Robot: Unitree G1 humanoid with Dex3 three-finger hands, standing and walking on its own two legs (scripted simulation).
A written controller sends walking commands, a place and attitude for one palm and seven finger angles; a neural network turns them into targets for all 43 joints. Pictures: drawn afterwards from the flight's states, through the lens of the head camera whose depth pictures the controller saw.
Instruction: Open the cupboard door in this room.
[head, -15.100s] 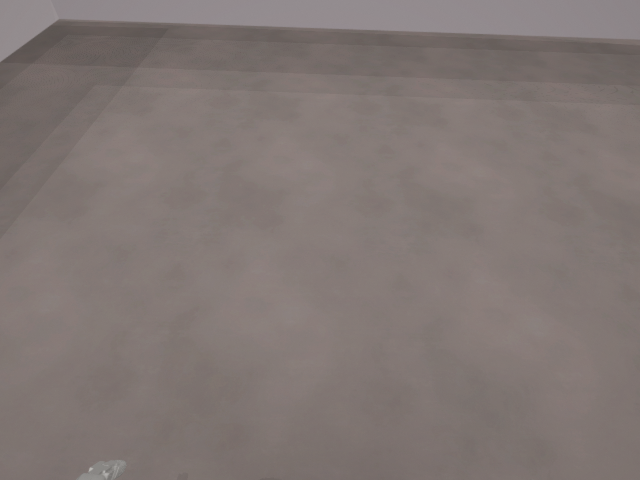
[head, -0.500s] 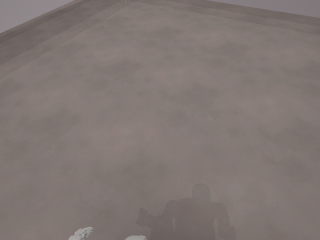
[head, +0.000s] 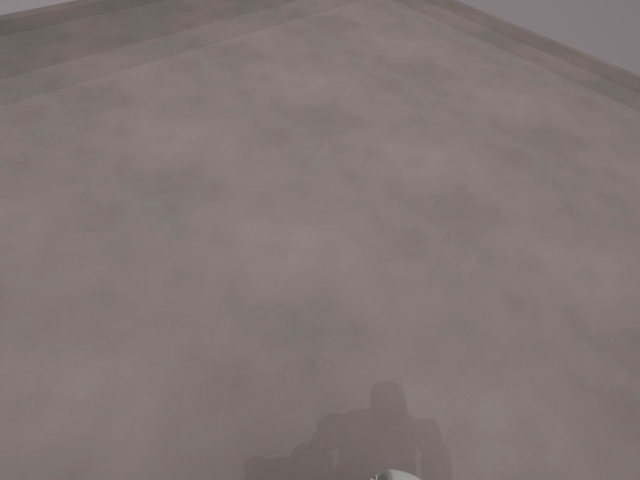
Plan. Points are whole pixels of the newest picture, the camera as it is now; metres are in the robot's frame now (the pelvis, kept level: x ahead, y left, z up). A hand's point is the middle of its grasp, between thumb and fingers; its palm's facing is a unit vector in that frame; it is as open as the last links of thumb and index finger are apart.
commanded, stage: turn or walk to find it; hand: left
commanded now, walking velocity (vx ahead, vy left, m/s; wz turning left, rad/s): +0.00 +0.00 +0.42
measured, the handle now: out of the picture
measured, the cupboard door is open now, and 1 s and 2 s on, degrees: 0 0 0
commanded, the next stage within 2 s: none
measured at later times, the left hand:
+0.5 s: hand out of the picture +0.01 +0.15 -0.14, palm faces +0.24 -0.93 -0.28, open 7.3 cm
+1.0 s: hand out of the picture -0.11 +0.21 -0.17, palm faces +0.48 -0.84 -0.24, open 7.4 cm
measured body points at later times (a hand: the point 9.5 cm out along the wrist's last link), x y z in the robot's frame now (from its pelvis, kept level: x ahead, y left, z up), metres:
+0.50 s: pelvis -0.03 -0.05 +0.00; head +0.01 -0.08 +0.45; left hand +0.00 +0.20 -0.12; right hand +0.06 -0.30 -0.16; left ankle -0.08 +0.10 -0.64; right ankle -0.01 -0.14 -0.74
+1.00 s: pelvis -0.06 -0.01 +0.01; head -0.04 +0.02 +0.45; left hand -0.14 +0.25 -0.15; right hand +0.14 -0.19 -0.13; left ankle -0.11 +0.07 -0.74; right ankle -0.01 -0.15 -0.66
